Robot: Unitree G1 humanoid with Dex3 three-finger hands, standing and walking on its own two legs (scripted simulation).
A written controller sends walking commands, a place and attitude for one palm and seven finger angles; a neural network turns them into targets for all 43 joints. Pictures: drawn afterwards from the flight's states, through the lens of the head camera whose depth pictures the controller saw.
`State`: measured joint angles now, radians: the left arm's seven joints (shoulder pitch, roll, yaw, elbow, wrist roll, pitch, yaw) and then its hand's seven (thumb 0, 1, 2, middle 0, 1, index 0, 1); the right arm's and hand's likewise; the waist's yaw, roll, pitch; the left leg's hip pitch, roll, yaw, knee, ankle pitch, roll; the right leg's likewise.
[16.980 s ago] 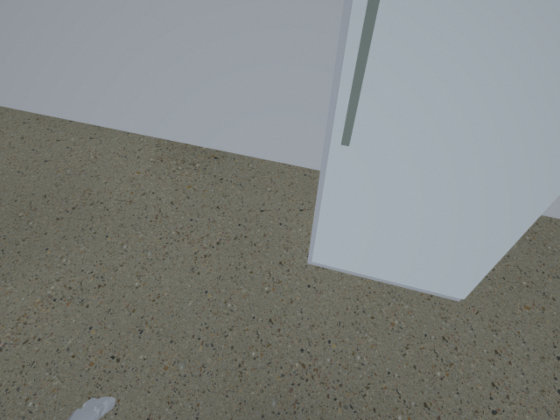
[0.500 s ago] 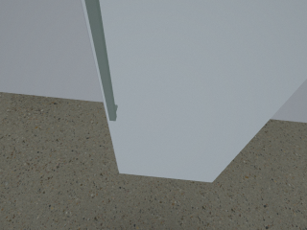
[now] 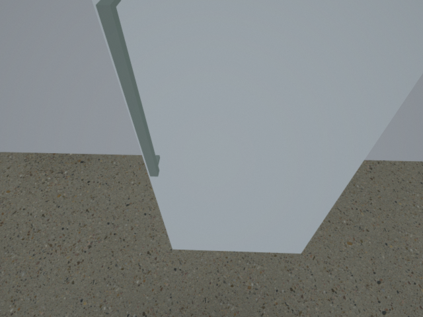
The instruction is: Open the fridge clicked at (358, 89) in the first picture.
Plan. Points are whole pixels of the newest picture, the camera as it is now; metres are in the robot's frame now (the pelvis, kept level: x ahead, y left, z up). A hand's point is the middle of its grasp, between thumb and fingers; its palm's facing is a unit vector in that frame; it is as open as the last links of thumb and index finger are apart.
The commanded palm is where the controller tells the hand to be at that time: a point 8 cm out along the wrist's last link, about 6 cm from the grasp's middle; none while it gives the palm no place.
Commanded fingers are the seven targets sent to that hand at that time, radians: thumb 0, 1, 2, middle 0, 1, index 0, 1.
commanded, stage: come to a stop and stand still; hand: left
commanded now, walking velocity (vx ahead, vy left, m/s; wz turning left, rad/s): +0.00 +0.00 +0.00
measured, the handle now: (139, 106) +0.47 +0.17 +0.16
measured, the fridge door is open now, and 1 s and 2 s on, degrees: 0 0 0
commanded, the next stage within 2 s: look again from close up in 0.28 s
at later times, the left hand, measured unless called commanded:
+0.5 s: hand out of the picture +0.02 +0.16 -0.17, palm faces +0.00 -0.98 -0.20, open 7.4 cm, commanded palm none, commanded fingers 0.00 0.90 0.90 -0.20 -0.30 -0.20 -0.30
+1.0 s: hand out of the picture +0.01 +0.17 -0.17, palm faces +0.00 -0.98 -0.20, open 7.4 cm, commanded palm none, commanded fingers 0.00 0.90 0.90 -0.20 -0.30 -0.20 -0.30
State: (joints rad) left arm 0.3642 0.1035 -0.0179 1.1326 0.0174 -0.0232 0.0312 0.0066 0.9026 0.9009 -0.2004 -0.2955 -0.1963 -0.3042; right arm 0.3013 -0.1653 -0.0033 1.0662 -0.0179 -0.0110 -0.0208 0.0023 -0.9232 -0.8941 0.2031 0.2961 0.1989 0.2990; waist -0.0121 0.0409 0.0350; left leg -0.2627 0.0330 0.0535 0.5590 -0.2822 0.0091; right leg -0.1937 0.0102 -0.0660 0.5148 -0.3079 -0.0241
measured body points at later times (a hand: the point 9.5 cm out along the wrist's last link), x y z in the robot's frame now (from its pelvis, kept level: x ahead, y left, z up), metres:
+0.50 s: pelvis +0.01 -0.01 +0.00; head +0.02 -0.02 +0.45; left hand +0.02 +0.21 -0.15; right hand +0.01 -0.23 -0.16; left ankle +0.01 +0.11 -0.73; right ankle -0.02 -0.11 -0.73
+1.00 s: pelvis +0.01 -0.01 +0.01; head +0.02 -0.01 +0.46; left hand +0.01 +0.22 -0.15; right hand +0.03 -0.24 -0.15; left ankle +0.01 +0.11 -0.73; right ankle -0.02 -0.11 -0.73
